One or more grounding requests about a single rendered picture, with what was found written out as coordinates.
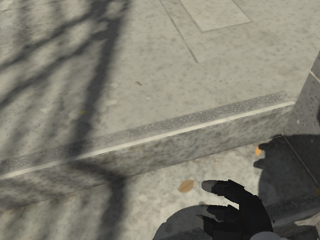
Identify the right robot hand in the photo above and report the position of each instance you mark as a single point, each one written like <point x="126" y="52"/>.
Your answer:
<point x="242" y="224"/>

